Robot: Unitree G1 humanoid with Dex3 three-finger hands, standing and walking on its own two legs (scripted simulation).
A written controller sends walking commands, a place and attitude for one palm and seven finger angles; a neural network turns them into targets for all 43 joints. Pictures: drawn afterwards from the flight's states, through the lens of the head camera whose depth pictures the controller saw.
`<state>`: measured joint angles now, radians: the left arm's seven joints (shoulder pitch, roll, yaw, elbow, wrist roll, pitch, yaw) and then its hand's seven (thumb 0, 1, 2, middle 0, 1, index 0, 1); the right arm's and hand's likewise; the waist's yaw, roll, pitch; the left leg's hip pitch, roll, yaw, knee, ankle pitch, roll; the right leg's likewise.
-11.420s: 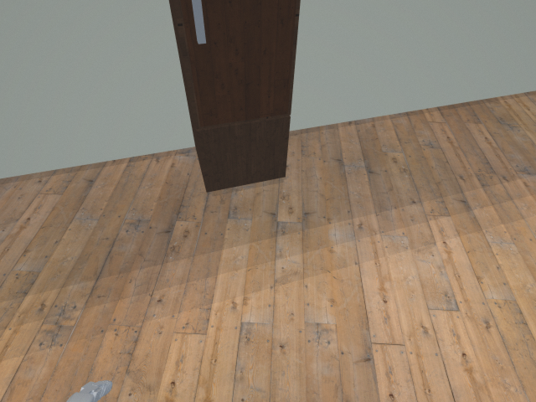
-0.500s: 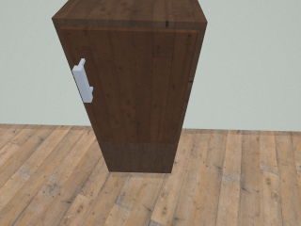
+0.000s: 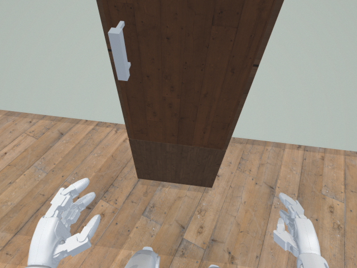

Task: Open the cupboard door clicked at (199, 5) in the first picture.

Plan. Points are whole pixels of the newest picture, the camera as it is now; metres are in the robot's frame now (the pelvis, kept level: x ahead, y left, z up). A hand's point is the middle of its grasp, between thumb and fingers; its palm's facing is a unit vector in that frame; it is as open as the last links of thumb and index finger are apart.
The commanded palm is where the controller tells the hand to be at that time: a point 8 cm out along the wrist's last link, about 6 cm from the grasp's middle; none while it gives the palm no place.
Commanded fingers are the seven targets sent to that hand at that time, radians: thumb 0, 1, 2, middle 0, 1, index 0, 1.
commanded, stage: raise the hand with hooked fingers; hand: left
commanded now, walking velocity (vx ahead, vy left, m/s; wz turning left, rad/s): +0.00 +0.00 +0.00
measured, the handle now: (122, 51) +0.59 +0.22 +0.15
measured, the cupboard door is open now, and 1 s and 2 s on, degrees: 0 0 0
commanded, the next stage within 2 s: move the hooked fingers beside the handle in 1.62 s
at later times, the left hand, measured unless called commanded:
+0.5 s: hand (60, 177) +0.25 +0.26 +0.10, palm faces +0.05 -1.00 -0.08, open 12.0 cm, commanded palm +0.22 +0.31 +0.11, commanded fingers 0.00 -0.27 0.40 -0.28 -1.05 -0.28 -1.05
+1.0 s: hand (35, 137) +0.29 +0.30 +0.15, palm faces +0.04 -1.00 -0.05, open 13.9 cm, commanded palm +0.27 +0.35 +0.16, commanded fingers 0.00 -0.50 0.30 -0.30 -1.20 -0.30 -1.20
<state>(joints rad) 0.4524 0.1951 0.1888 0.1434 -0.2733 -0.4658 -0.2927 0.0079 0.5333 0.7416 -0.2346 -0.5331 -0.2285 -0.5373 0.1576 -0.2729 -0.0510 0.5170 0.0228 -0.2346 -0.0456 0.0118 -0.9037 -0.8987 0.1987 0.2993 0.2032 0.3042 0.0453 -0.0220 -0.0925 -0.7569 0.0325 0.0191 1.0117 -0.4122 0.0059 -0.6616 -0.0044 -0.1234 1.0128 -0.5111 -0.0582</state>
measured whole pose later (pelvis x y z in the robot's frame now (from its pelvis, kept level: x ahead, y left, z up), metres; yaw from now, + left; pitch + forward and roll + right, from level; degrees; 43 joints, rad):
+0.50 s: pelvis +0.00 +0.03 +0.02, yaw +0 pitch +7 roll -3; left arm 0.24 0.31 0.28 0.08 -0.31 -0.32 -0.30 0.00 -0.05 0.49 -0.27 -0.91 -0.26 -0.91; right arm 0.30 -0.28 0.03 0.62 0.04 -0.25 -0.08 0.02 -0.90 -0.90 0.20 0.30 0.21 0.30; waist 0.00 0.03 -0.05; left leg -0.64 0.02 0.03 0.88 -0.36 0.05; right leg -0.53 -0.01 -0.11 0.83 -0.42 -0.01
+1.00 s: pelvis +0.02 +0.03 +0.05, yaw +0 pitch +2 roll -2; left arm -0.02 0.41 0.38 0.23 -0.33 -0.11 -0.43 -0.01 -0.49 0.31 -0.30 -1.19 -0.30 -1.19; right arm 0.23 -0.25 0.08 0.60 0.05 -0.23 -0.11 0.01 -0.90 -0.90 0.20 0.30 0.21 0.31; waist 0.04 0.03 -0.02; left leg -0.43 0.01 0.04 0.68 -0.29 0.05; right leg -0.32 -0.01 -0.10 0.62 -0.34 -0.01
